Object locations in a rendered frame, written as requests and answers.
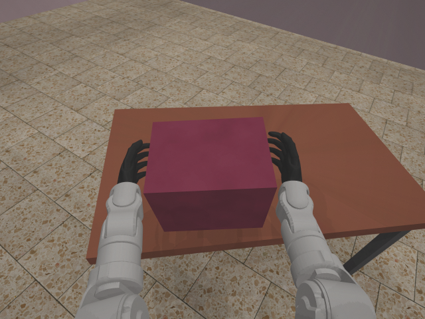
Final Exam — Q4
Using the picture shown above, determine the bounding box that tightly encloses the robot left forearm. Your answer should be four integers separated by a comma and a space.
74, 182, 143, 319

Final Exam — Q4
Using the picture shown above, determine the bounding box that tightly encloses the table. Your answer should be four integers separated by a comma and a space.
86, 103, 425, 275

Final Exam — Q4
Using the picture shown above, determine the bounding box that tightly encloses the robot right forearm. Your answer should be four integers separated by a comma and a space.
276, 181, 377, 319

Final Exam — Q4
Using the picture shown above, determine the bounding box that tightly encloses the carton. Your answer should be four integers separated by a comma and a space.
143, 117, 277, 232

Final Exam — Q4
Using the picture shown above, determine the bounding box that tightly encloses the robot left hand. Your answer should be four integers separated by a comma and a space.
117, 140, 150, 184

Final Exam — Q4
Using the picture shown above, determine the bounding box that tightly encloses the robot right upper arm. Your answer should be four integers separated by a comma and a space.
295, 278, 376, 319

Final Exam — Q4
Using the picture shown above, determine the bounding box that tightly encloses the robot right hand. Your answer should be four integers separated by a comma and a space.
268, 132, 302, 183

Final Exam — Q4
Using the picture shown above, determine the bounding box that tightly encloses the robot left upper arm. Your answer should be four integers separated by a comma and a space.
75, 293, 149, 319

